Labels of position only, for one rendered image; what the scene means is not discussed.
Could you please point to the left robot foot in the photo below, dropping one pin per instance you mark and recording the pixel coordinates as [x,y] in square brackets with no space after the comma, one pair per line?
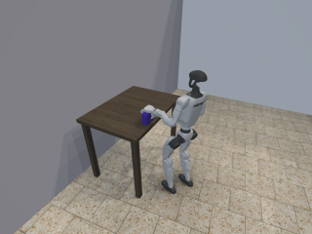
[165,184]

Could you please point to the left robot forearm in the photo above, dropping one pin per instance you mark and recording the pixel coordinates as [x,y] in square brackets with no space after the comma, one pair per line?
[162,114]

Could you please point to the left robot upper arm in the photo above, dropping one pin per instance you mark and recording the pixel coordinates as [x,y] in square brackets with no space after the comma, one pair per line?
[180,104]

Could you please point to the right robot upper arm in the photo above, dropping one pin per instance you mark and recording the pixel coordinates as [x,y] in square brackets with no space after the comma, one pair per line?
[204,104]

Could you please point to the robot right thigh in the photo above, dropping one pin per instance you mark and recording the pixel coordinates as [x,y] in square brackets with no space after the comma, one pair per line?
[183,155]

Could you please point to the left robot hand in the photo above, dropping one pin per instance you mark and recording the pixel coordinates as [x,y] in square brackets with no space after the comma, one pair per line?
[148,109]

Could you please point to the table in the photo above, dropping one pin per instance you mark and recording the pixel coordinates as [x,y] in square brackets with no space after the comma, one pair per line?
[121,117]

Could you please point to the sponge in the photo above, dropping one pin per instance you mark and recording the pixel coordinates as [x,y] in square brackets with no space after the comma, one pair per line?
[146,118]

